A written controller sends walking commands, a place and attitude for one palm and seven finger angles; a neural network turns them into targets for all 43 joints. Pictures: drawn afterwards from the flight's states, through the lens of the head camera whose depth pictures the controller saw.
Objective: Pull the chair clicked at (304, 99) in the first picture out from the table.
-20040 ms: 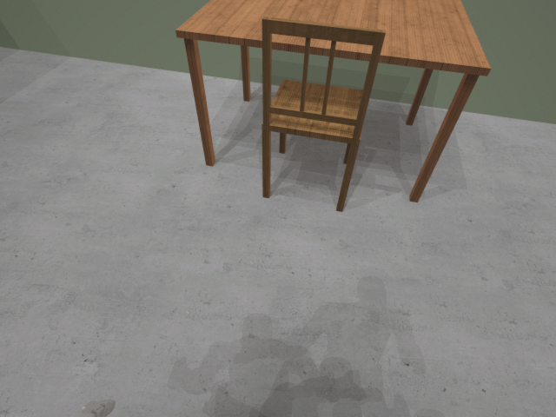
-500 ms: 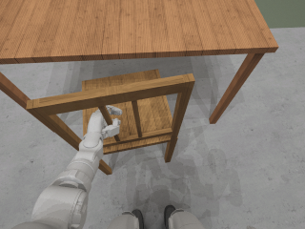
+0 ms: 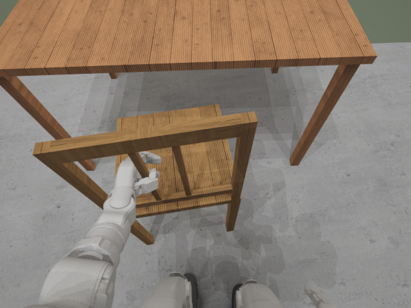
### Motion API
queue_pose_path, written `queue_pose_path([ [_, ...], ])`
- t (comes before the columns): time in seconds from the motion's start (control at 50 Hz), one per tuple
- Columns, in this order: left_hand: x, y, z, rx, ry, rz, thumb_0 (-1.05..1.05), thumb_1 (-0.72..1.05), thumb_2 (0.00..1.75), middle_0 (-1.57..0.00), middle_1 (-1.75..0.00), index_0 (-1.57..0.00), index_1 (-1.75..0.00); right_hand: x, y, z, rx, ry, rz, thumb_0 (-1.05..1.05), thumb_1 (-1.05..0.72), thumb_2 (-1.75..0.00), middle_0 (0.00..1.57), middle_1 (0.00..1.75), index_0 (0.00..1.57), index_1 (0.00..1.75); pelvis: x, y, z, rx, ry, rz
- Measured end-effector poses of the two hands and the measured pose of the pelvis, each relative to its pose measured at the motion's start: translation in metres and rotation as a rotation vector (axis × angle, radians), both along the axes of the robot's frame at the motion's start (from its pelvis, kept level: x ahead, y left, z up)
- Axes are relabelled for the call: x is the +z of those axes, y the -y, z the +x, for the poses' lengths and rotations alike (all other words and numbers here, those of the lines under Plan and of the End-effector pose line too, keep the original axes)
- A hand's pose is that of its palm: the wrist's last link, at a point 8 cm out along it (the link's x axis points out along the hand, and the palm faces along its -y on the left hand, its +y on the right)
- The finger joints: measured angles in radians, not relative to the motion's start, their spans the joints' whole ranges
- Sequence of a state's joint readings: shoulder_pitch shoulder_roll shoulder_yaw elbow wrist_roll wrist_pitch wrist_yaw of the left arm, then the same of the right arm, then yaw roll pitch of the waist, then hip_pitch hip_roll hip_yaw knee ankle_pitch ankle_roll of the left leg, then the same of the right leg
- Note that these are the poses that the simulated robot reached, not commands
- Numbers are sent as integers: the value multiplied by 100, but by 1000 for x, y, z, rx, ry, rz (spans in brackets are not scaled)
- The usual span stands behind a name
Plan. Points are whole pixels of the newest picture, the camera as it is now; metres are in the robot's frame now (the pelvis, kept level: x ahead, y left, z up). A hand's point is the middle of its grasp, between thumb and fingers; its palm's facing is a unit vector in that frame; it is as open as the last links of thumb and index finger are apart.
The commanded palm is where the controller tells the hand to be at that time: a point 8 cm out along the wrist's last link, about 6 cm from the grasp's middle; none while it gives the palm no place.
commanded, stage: step backward, pulling the chair out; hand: left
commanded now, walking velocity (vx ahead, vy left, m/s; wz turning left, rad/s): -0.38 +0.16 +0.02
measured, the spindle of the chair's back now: (147, 178) +0.39 +0.15 -0.09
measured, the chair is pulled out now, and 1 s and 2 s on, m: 0.21 0.33 0.43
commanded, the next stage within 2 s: none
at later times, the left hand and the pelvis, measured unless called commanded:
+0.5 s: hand (149, 202) +0.32 +0.13 -0.06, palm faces -0.05 -0.98 -0.19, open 4.9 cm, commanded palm +0.32 +0.18 -0.05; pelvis -0.07 +0.02 +0.00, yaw +0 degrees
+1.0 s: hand (144, 235) +0.25 +0.14 -0.06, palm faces -0.02 -0.98 -0.18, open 4.9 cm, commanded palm +0.26 +0.19 -0.05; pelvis -0.12 +0.02 +0.00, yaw +2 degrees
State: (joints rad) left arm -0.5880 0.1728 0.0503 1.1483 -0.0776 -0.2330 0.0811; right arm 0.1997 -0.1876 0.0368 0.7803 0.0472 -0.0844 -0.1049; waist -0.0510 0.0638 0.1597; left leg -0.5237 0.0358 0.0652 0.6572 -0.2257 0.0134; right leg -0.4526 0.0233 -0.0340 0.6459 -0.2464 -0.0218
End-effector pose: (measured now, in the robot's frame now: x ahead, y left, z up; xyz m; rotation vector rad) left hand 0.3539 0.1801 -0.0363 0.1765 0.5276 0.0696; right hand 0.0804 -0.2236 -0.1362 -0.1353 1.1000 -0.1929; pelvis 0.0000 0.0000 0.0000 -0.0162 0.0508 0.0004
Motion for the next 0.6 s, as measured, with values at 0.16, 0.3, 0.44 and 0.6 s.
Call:
queue_pose_path([
  [0.16, 1, 1, -15, -4, -14, -6, 3, 75, 84, -34, -116, -50, -145, 14, 43, -32, -12, -66, -118, 1, -91, -90, 20, 30, 21, 30, 7, -6, -14, 25, -37, 34],
  [0.3, 0, -5, -21, -75, -3, -13, 2, 76, 82, -31, -120, -50, -145, 28, 50, -48, -9, -82, -218, 1, -91, -90, 20, 30, 20, 30, 7, -26, -43, 33, -48, 47],
  [0.44, 0, -6, -37, -94, 14, -6, 2, 75, 82, -31, -122, -50, -145, 24, 19, -70, -52, -33, -145, 1, -91, -90, 20, 30, 20, 30, 2, -26, -66, -1, -23, 46],
  [0.6, 0, -2, -69, -37, 28, 17, 1, 74, 84, -35, -122, -50, -145, -6, 0, -102, -48, -64, -11, 1, -91, -90, 20, 30, 21, 30, -9, -7, -80, -1, -4, 46],
])
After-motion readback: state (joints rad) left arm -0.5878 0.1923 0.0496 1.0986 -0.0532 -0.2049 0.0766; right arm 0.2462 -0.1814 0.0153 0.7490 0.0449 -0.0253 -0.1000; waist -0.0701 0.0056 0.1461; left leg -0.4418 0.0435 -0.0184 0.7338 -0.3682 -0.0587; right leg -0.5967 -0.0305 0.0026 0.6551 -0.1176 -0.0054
